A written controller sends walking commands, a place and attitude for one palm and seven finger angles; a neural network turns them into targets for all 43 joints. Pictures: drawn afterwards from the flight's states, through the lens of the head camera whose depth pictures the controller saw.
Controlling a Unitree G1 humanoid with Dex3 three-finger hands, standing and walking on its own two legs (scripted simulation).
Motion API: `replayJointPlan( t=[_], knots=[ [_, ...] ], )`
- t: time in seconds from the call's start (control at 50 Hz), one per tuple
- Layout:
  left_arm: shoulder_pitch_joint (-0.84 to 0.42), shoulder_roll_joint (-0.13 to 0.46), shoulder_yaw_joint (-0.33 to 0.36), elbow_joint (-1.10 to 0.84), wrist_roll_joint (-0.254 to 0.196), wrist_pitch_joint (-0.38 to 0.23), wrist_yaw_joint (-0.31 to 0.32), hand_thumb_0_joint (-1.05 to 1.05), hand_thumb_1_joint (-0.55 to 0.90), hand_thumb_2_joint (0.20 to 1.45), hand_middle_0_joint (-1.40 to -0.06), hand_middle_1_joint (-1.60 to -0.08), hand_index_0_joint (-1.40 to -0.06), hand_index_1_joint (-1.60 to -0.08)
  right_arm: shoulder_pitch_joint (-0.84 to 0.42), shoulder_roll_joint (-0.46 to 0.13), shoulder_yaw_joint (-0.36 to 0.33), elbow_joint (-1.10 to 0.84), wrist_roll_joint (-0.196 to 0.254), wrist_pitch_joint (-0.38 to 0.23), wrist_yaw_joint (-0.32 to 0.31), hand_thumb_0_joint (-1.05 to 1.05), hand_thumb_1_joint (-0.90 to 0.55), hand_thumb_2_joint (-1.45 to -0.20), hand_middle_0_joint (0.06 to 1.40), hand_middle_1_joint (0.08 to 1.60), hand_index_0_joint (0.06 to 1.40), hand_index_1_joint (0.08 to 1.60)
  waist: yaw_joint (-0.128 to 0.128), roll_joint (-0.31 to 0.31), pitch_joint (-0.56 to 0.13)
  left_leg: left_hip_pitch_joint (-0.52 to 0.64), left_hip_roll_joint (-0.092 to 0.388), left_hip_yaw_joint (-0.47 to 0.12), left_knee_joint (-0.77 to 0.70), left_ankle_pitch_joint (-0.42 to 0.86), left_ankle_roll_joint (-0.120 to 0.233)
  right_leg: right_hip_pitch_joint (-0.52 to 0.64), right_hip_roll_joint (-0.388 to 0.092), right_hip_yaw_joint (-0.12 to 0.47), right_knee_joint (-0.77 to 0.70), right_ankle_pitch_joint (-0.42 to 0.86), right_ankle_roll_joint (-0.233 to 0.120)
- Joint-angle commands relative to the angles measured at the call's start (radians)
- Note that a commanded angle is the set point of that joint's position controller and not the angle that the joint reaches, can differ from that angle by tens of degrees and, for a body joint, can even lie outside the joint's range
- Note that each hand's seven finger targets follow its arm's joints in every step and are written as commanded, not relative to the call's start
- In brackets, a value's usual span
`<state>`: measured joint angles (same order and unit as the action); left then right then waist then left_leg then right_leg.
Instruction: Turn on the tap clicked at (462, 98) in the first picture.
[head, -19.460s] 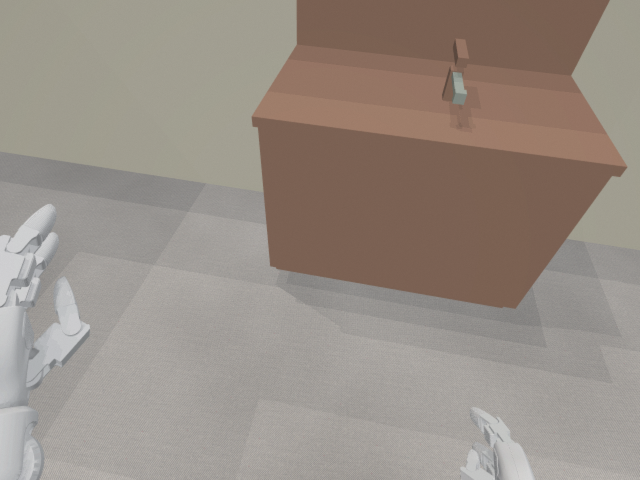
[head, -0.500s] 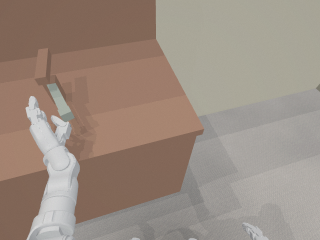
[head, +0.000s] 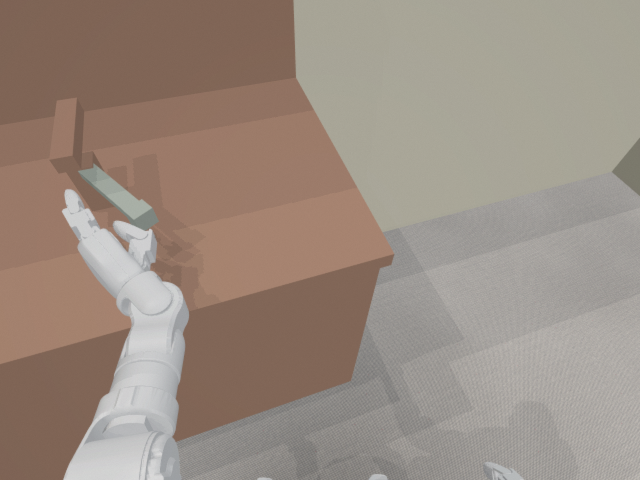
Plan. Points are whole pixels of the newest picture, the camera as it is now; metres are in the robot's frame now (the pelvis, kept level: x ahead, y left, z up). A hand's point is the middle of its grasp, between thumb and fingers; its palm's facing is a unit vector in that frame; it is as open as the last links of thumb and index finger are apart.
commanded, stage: push the lever round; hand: left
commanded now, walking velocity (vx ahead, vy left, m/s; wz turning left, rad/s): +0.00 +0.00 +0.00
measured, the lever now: (141, 216) +0.44 +0.25 +0.07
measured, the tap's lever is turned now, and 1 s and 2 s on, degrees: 31 61 75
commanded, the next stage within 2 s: lift the hand up off the lever in 1.30 s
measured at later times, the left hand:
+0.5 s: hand (174, 219) +0.44 +0.21 +0.07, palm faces +0.80 -0.59 -0.07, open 7.6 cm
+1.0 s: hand (198, 195) +0.48 +0.18 +0.07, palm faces +0.84 -0.54 -0.11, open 7.4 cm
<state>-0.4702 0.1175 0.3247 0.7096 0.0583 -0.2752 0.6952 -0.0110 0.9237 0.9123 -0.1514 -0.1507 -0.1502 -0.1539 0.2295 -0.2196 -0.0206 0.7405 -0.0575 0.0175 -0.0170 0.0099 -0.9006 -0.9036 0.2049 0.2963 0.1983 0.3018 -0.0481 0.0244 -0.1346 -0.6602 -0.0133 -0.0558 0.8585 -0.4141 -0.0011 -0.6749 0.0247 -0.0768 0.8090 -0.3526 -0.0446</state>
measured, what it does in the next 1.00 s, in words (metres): stands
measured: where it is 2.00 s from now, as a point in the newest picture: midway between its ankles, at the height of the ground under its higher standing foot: outside the picture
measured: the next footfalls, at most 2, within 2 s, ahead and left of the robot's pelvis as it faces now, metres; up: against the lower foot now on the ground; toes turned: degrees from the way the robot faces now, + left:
none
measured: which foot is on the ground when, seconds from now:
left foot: down 0.00-1.00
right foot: down 0.00-1.00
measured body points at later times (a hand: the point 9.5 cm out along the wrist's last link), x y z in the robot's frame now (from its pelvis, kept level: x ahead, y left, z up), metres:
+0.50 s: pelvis +0.00 +0.00 +0.00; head +0.06 +0.00 +0.44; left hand +0.39 +0.24 +0.07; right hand +0.08 -0.25 -0.14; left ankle +0.00 +0.12 -0.70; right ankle +0.02 -0.09 -0.70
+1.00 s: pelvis +0.01 -0.01 -0.01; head +0.08 -0.01 +0.43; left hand +0.43 +0.21 +0.08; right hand +0.05 -0.26 -0.15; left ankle +0.00 +0.12 -0.70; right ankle +0.02 -0.09 -0.70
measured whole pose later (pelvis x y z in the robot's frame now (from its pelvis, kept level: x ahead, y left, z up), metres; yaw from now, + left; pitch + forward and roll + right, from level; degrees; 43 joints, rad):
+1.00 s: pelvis +0.01 -0.01 -0.01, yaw +1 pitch +18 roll -1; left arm -0.87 0.11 0.45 1.07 0.18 -0.24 0.98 0.00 0.99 0.94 -0.15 -0.15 -0.15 -0.15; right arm 0.27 -0.21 -0.04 0.80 -0.14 0.02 0.08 0.01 -0.90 -0.90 0.20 0.30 0.20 0.30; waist -0.11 0.03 -0.17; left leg -0.80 -0.01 -0.08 0.91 -0.43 -0.02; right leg -0.82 0.03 -0.10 0.86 -0.37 -0.06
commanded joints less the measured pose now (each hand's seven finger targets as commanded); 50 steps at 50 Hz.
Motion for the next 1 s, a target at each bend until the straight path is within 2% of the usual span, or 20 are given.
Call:
replayJointPlan(
  t=[0.0, 0.02, 0.04, 0.1, 0.12, 0.2, 0.22, 0.26, 0.32, 0.36, 0.42, 0.48, 0.52, 0.56, 0.62, 0.64, 0.68, 0.74, 0.92, 0.98],
  knots=[
    [-0.421, 0.149, -0.025, -0.208, 0.045, -0.064, 0.023, 0.0, 0.9, 0.9, -0.15, -0.15, -0.15, -0.15, -0.007, -0.13, -0.049, -0.1, -0.007, -0.04, -0.004, 0.0, -0.9, -0.9, 0.2, 0.3, 0.2, 0.3, -0.021, 0.013, -0.323, 0.086, -0.012, 0.018, -0.099, 0.21, 0.01, 0.241, -0.021, 0.061, -0.109, 0.203, 0.016],
    [-0.403, 0.177, 0.005, -0.195, 0.052, -0.06, 0.033, 0.0, 0.9, 0.9, -0.15, -0.15, -0.15, -0.15, -0.005, -0.133, -0.052, -0.092, -0.007, -0.036, -0.005, 0.0, -0.9, -0.9, 0.2, 0.3, 0.2, 0.3, -0.014, 0.031, -0.31, 0.088, -0.009, 0.01, -0.102, 0.212, 0.006, 0.229, -0.018, 0.056, -0.108, 0.195, 0.012],
    [-0.431, 0.127, -0.04, -0.188, 0.052, -0.058, 0.036, 0.0, 0.9, 0.9, -0.15, -0.15, -0.15, -0.15, -0.004, -0.13, -0.049, -0.095, -0.008, -0.034, 0.0, 0.0, -0.9, -0.9, 0.2, 0.3, 0.2, 0.3, -0.031, 0.01, -0.307, 0.091, -0.008, 0.01, -0.103, 0.213, 0.006, 0.222, -0.019, 0.05, -0.104, 0.194, 0.015],
    [-0.461, 0.144, -0.012, -0.138, 0.049, -0.053, 0.06, 0.0, 0.9, 0.9, -0.15, -0.15, -0.15, -0.15, -0.005, -0.132, -0.05, -0.09, -0.012, -0.034, 0.002, 0.0, -0.9, -0.9, 0.2, 0.3, 0.2, 0.3, -0.034, -0.035, -0.298, 0.057, -0.011, 0.017, -0.098, 0.18, 0.015, 0.226, -0.022, 0.058, -0.118, 0.173, 0.021],
    [-0.457, 0.171, 0.019, -0.123, 0.055, -0.051, 0.067, 0.0, 0.9, 0.9, -0.15, -0.15, -0.15, -0.15, -0.006, -0.135, -0.051, -0.082, -0.014, -0.032, -0.001, 0.0, -0.9, -0.9, 0.2, 0.3, 0.2, 0.3, -0.027, -0.004, -0.283, 0.051, -0.012, 0.013, -0.101, 0.168, 0.012, 0.214, -0.02, 0.057, -0.118, 0.155, 0.018],
    [-0.536, 0.13, -0.017, -0.121, 0.067, -0.063, 0.091, 0.0, 0.9, 0.9, -0.15, -0.15, -0.15, -0.15, 0.005, -0.128, -0.053, -0.081, -0.023, -0.031, 0.011, 0.0, -0.9, -0.9, 0.2, 0.3, 0.2, 0.3, -0.042, -0.007, -0.329, 0.072, -0.012, 0.014, -0.091, 0.198, 0.01, 0.213, -0.02, 0.05, -0.105, 0.182, 0.019],
    [-0.519, 0.168, 0.029, -0.11, 0.075, -0.064, 0.101, 0.0, 0.9, 0.9, -0.15, -0.15, -0.15, -0.15, 0.011, -0.131, -0.056, -0.072, -0.027, -0.027, 0.01, 0.0, -0.9, -0.9, 0.2, 0.3, 0.2, 0.3, -0.027, 0.016, -0.338, 0.077, -0.009, 0.009, -0.091, 0.215, 0.003, 0.21, -0.017, 0.046, -0.095, 0.188, 0.014],
    [-0.55, 0.122, -0.011, -0.1, 0.076, -0.062, 0.109, 0.0, 0.9, 0.9, -0.15, -0.15, -0.15, -0.15, 0.012, -0.125, -0.055, -0.075, -0.028, -0.022, 0.019, 0.0, -0.9, -0.9, 0.2, 0.3, 0.2, 0.3, -0.047, 0.007, -0.342, 0.079, -0.008, 0.012, -0.082, 0.233, 0.002, 0.203, -0.02, 0.042, -0.089, 0.207, 0.017],
    [-0.538, 0.138, 0.023, -0.074, 0.083, -0.058, 0.131, 0.0, 0.9, 0.9, -0.15, -0.15, -0.15, -0.15, 0.021, -0.13, -0.061, -0.068, -0.035, -0.017, 0.024, 0.0, -0.9, -0.9, 0.2, 0.3, 0.2, 0.3, -0.037, 0.002, -0.35, 0.079, -0.006, 0.004, -0.079, 0.253, -0.004, 0.199, -0.015, 0.035, -0.081, 0.212, 0.014],
    [-0.602, 0.081, -0.03, -0.088, 0.088, -0.06, 0.139, 0.0, 0.9, 0.9, -0.15, -0.15, -0.15, -0.15, 0.022, -0.123, -0.06, -0.068, -0.039, -0.016, 0.033, 0.0, -0.9, -0.9, 0.2, 0.3, 0.2, 0.3, -0.052, 0.019, -0.356, 0.098, -0.005, 0.004, -0.076, 0.266, -0.008, 0.18, -0.015, 0.029, -0.076, 0.212, 0.014],
    [-0.614, 0.096, -0.005, -0.065, 0.095, -0.055, 0.161, 0.0, 0.9, 0.9, -0.15, -0.15, -0.15, -0.15, 0.027, -0.127, -0.063, -0.057, -0.046, -0.013, 0.038, 0.0, -0.9, -0.9, 0.2, 0.3, 0.2, 0.3, -0.049, 0.026, -0.353, 0.095, -0.003, 0.0, -0.074, 0.27, -0.012, 0.172, -0.012, 0.025, -0.073, 0.209, 0.012],
    [-0.662, 0.051, -0.037, -0.032, 0.101, -0.051, 0.176, 0.0, 0.9, 0.9, -0.15, -0.15, -0.15, -0.15, 0.031, -0.123, -0.064, -0.051, -0.054, -0.015, 0.048, 0.0, -0.9, -0.9, 0.2, 0.3, 0.2, 0.3, -0.07, 0.0, -0.348, 0.096, -0.001, 0.001, -0.066, 0.27, -0.01, 0.147, -0.01, 0.018, -0.073, 0.198, 0.015],
    [-0.646, 0.102, 0.021, 0.003, 0.103, -0.044, 0.189, 0.0, 0.9, 0.9, -0.15, -0.15, -0.15, -0.15, 0.034, -0.128, -0.065, -0.045, -0.056, -0.012, 0.046, 0.0, -0.9, -0.9, 0.2, 0.3, 0.2, 0.3, -0.056, 0.002, -0.354, 0.066, -0.006, 0.003, -0.065, 0.244, -0.007, 0.158, -0.011, 0.023, -0.072, 0.187, 0.015],
    [-0.696, 0.074, -0.006, 0.006, 0.11, -0.045, 0.195, 0.0, 0.9, 0.9, -0.15, -0.15, -0.15, -0.15, 0.037, -0.122, -0.065, -0.046, -0.056, -0.011, 0.052, 0.0, -0.9, -0.9, 0.2, 0.3, 0.2, 0.3, -0.071, -0.009, -0.364, 0.063, -0.007, 0.007, -0.063, 0.237, -0.003, 0.161, -0.015, 0.025, -0.074, 0.187, 0.018],
    [-0.739, 0.103, 0.026, 0.051, 0.126, -0.039, 0.214, 0.0, 0.9, 0.9, -0.15, -0.15, -0.15, -0.15, 0.049, -0.126, -0.064, -0.029, -0.063, -0.011, 0.054, 0.0, -0.9, -0.9, 0.2, 0.3, 0.2, 0.3, -0.07, 0.026, -0.35, 0.059, -0.006, 0.0, -0.066, 0.227, -0.008, 0.134, -0.014, 0.022, -0.073, 0.167, 0.015],
    [-0.767, 0.064, -0.009, 0.048, 0.127, -0.039, 0.217, 0.0, 0.9, 0.9, -0.15, -0.15, -0.15, -0.15, 0.053, -0.12, -0.061, -0.033, -0.066, -0.012, 0.06, 0.0, -0.9, -0.9, 0.2, 0.3, 0.2, 0.3, -0.083, 0.04, -0.363, 0.072, -0.007, 0.002, -0.063, 0.246, -0.008, 0.128, -0.013, 0.019, -0.067, 0.18, 0.016],
    [-0.749, 0.098, 0.034, 0.072, 0.126, -0.036, 0.229, 0.0, 0.9, 0.9, -0.15, -0.15, -0.15, -0.15, 0.062, -0.121, -0.065, -0.033, -0.068, -0.013, 0.065, 0.0, -0.9, -0.9, 0.2, 0.3, 0.2, 0.3, -0.073, 0.0, -0.394, 0.052, -0.008, 0.007, -0.052, 0.259, -0.004, 0.157, -0.014, 0.02, -0.064, 0.208, 0.018],
    [-0.791, 0.059, 0.009, 0.105, 0.137, -0.027, 0.24, 0.0, 0.9, 0.9, -0.15, -0.15, -0.15, -0.15, 0.074, -0.121, -0.065, -0.023, -0.074, -0.014, 0.073, 0.0, -0.9, -0.9, 0.2, 0.3, 0.2, 0.3, -0.089, 0.012, -0.388, 0.059, -0.005, 0.004, -0.05, 0.266, -0.007, 0.127, -0.013, 0.014, -0.058, 0.207, 0.02],
    [-0.864, 0.142, 0.085, 0.178, 0.169, -0.012, 0.274, 0.0, 0.9, 0.9, -0.15, -0.15, -0.15, -0.15, 0.118, -0.128, -0.07, -0.003, -0.087, -0.022, 0.084, 0.0, -0.9, -0.9, 0.2, 0.3, 0.2, 0.3, -0.095, 0.004, -0.418, 0.015, -0.01, 0.015, -0.032, 0.258, 0.008, 0.144, -0.017, 0.025, -0.06, 0.243, 0.028],
    [-0.887, 0.145, 0.077, 0.197, 0.169, -0.006, 0.271, 0.0, 0.9, 0.9, -0.15, -0.15, -0.15, -0.15, 0.123, -0.127, -0.067, -0.009, -0.083, -0.024, 0.086, 0.0, -0.9, -0.9, 0.2, 0.3, 0.2, 0.3, -0.112, -0.016, -0.409, -0.015, -0.011, 0.023, -0.03, 0.228, 0.02, 0.155, -0.022, 0.035, -0.071, 0.243, 0.035]
  ],
)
